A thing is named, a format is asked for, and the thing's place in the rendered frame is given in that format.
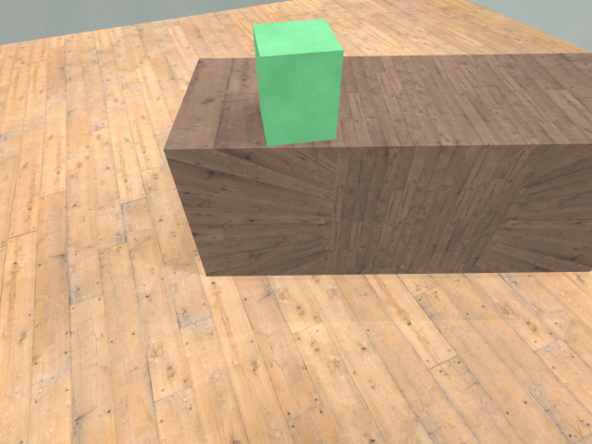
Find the carton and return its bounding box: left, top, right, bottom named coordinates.
left=253, top=19, right=344, bottom=146

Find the pedestal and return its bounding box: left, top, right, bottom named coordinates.
left=164, top=53, right=592, bottom=277

